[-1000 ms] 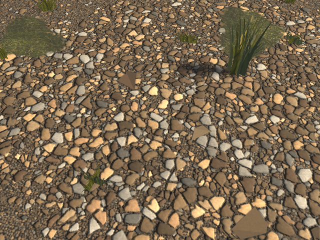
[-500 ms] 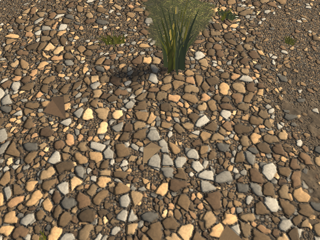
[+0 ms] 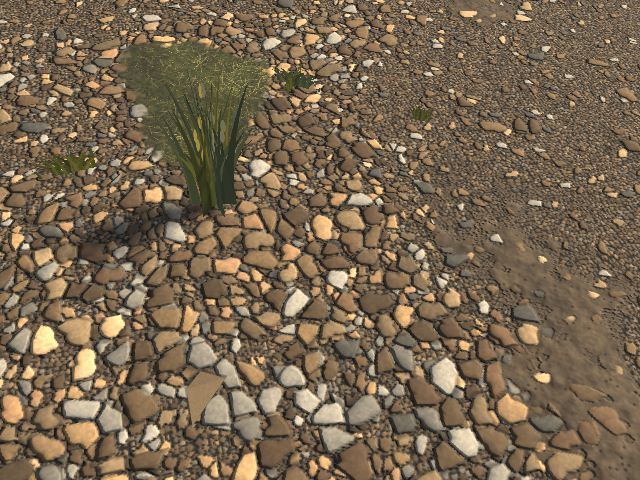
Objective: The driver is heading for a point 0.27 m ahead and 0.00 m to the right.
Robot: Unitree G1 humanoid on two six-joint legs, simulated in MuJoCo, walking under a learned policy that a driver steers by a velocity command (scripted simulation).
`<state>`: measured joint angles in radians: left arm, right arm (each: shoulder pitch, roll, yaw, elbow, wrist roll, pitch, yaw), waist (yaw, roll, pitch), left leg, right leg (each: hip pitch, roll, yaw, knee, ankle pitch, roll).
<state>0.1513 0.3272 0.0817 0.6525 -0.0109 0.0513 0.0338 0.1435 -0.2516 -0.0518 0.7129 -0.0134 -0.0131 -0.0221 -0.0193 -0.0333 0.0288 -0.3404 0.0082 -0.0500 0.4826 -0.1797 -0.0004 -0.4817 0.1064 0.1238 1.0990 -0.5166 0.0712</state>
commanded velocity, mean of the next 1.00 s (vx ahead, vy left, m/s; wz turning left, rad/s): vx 0.01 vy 0.00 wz -0.06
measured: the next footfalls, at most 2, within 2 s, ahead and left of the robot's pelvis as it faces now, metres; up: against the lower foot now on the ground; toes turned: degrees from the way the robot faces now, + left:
right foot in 0.16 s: +0.03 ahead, -0.14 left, +0.00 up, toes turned +2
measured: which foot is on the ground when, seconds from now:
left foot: down 0.00-1.00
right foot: up 0.00-0.14, down 0.16-1.00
